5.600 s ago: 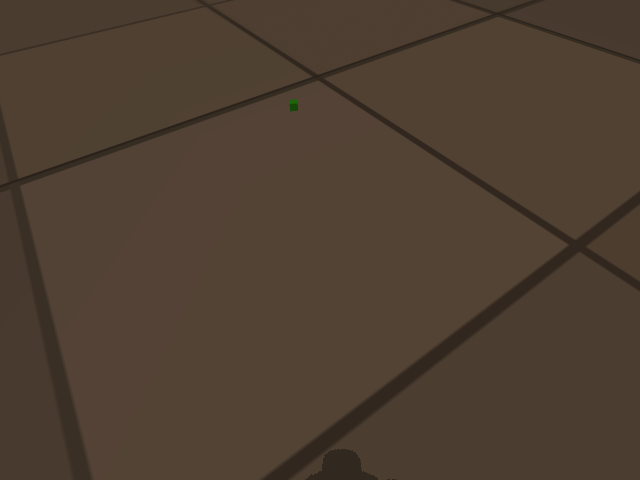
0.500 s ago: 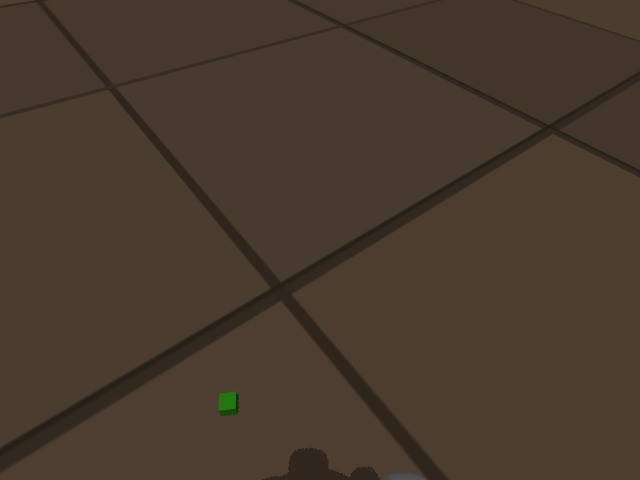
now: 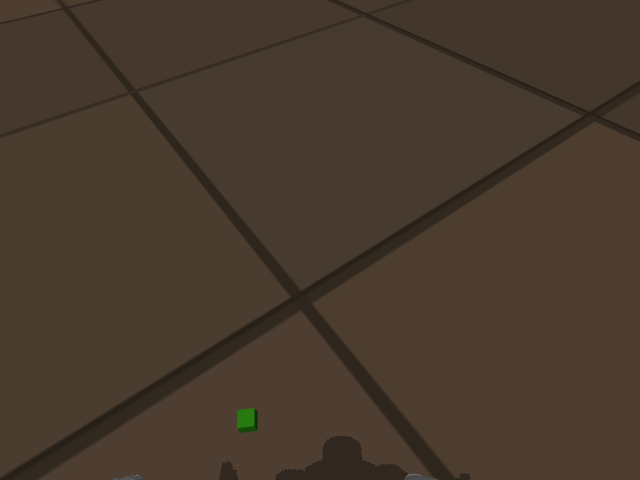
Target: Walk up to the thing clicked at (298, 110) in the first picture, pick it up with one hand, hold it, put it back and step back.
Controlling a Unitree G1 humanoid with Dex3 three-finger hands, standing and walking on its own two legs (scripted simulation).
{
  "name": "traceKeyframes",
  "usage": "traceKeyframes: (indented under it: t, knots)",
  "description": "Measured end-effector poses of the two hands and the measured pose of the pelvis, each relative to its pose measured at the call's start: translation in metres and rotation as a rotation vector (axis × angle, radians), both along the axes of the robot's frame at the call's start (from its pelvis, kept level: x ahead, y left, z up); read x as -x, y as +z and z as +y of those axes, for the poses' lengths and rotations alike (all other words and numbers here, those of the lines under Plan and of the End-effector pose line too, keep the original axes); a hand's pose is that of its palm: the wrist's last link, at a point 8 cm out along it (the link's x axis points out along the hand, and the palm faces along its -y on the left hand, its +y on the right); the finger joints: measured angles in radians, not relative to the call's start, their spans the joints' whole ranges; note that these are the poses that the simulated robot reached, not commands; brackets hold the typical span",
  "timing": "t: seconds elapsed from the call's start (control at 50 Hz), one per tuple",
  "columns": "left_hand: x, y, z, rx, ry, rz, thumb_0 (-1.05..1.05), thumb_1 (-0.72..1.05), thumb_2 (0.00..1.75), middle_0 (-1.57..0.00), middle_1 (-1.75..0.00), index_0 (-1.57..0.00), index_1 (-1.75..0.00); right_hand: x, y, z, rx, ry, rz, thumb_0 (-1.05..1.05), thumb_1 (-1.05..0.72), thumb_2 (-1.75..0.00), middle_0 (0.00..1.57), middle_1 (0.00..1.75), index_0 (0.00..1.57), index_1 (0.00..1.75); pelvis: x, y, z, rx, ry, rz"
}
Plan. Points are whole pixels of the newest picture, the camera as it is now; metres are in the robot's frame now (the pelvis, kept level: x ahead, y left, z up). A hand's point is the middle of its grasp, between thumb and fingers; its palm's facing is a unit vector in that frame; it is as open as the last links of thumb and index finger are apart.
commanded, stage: walk up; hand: left
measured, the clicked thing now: (247, 420) +0.39 +0.28 -0.73
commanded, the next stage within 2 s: stand in 1.48 s
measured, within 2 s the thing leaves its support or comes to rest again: neither
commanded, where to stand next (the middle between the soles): +0.08 +0.00 m, yaw +1 degrees
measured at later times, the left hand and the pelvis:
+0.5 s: hand out of the picture +0.12 +0.25 -0.13, palm faces +0.01 -0.94 -0.35, open 7.4 cm; pelvis +0.04 -0.01 +0.03, yaw +1 degrees
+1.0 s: hand out of the picture +0.14 +0.24 -0.12, palm faces -0.01 -0.94 -0.34, open 7.4 cm; pelvis +0.05 -0.01 +0.03, yaw +0 degrees
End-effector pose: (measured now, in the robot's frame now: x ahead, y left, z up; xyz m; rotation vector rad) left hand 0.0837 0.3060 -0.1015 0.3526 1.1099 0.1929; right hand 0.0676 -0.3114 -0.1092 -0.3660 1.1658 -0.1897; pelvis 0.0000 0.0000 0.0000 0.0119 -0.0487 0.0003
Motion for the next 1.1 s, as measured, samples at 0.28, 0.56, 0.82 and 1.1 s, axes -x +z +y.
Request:
traceKeyframes:
  t: [0.28, 0.56, 0.82, 1.1]
  knots:
    - [-0.004, 0.001, -0.001, 0.027, 0.058, 0.103, 0.01, 0.9, 0.9, -0.2, -0.3, -0.2, -0.3, -0.034, 0.016, 0.005, -0.009, -0.009, 0.031, 0.0, -0.9, -0.9, 0.2, 0.3, 0.2, 0.3, -0.028, 0.018, -0.002, 0.015, 0.005, 0.003]
    - [-0.035, 0.013, -0.015, 0.027, 0.067, 0.086, 0.01, 0.9, 0.9, -0.2, -0.3, -0.2, -0.3, -0.078, 0.02, 0.006, -0.039, -0.007, -0.004, 0.0, -0.9, -0.9, 0.2, 0.3, 0.2, 0.3, -0.044, 0.027, -0.008, 0.009, 0.01, 0.01]
    - [-0.052, 0.016, -0.022, 0.032, 0.051, 0.075, 0.0, 0.9, 0.9, -0.2, -0.3, -0.2, -0.3, -0.063, 0.019, 0.0, -0.036, -0.048, 0.037, 0.0, -0.9, -0.9, 0.2, 0.3, 0.2, 0.3, -0.05, 0.03, -0.011, 0.01, 0.003, 0.009]
    - [-0.055, 0.013, -0.021, 0.035, 0.04, 0.091, 0.01, 0.9, 0.9, -0.2, -0.3, -0.2, -0.3, -0.041, 0.017, 0.001, -0.033, -0.074, 0.088, 0.0, -0.9, -0.9, 0.2, 0.3, 0.2, 0.3, -0.052, 0.03, -0.009, 0.011, -0.005, 0.011]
